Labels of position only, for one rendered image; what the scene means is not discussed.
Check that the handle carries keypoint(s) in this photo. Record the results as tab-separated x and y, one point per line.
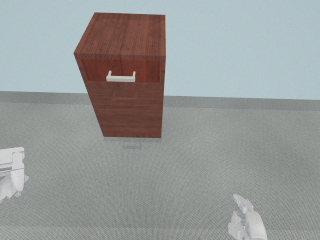
124	100
110	78

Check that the cabinet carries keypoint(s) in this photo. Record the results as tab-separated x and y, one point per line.
126	36

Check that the drawer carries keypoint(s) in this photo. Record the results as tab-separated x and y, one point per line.
146	71

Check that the right robot hand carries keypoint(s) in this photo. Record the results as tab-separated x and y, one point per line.
246	227

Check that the left robot hand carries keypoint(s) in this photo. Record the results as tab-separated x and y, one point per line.
12	173

